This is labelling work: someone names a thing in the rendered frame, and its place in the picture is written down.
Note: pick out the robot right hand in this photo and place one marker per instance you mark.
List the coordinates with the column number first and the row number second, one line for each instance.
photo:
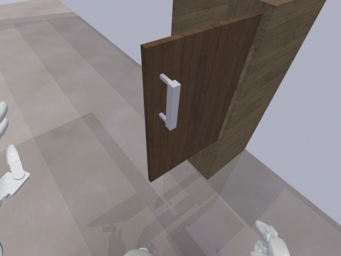
column 276, row 246

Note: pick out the robot left hand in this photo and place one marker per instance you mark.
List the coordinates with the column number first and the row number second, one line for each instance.
column 10, row 183

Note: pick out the handle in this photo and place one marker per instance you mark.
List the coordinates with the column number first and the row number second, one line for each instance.
column 173, row 96

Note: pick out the cupboard door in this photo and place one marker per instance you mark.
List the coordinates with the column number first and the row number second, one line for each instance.
column 207, row 62

